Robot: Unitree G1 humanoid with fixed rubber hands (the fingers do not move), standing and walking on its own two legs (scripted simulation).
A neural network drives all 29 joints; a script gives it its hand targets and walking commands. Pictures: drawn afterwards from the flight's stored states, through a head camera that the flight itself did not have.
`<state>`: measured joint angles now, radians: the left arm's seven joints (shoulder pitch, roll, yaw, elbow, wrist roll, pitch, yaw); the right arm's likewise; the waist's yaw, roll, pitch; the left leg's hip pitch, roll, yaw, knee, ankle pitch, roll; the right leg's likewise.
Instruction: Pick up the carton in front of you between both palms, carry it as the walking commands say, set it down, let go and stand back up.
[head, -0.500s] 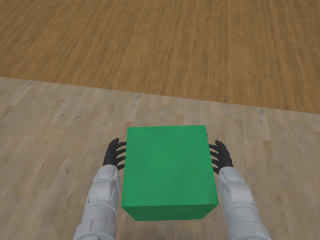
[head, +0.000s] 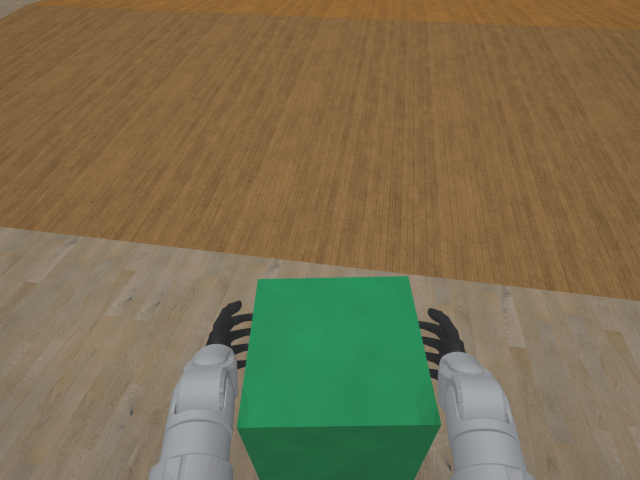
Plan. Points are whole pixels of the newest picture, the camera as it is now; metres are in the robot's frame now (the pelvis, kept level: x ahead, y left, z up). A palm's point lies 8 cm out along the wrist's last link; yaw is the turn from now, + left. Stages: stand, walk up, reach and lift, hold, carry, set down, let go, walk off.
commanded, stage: reach and lift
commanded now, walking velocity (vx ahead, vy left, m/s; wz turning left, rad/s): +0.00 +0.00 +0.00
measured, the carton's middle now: (334, 387) +0.29 +0.00 -0.05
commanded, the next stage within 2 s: hold in 0.82 s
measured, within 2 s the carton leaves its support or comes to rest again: neither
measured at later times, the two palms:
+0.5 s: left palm (221, 346) +0.30 +0.15 +0.04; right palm (452, 353) +0.30 -0.15 +0.03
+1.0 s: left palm (215, 339) +0.29 +0.15 +0.06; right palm (456, 346) +0.29 -0.15 +0.06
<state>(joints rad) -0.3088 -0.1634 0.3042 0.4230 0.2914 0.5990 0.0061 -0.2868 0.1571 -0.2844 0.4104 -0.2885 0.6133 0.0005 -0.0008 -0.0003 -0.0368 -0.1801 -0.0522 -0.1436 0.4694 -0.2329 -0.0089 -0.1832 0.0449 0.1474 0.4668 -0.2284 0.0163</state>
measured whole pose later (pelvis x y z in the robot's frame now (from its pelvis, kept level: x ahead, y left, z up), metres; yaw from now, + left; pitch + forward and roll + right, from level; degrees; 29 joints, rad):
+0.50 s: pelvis +0.01 +0.00 +0.00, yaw +0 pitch -4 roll +0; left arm -0.30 -0.16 0.28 0.35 0.29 0.64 0.00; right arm -0.28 0.16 -0.25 0.34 -0.29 0.65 0.00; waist 0.00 0.00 -0.01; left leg -0.13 -0.04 -0.14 0.41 -0.21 -0.01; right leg -0.13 0.04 0.14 0.41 -0.21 0.01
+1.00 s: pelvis +0.01 +0.00 +0.01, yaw +0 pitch -6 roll +0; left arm -0.25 -0.15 0.22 0.23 0.26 0.73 0.01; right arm -0.23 0.15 -0.20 0.22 -0.26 0.75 0.00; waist 0.00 0.00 -0.01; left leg -0.04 -0.04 -0.14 0.35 -0.19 -0.01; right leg -0.04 0.04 0.14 0.34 -0.19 0.01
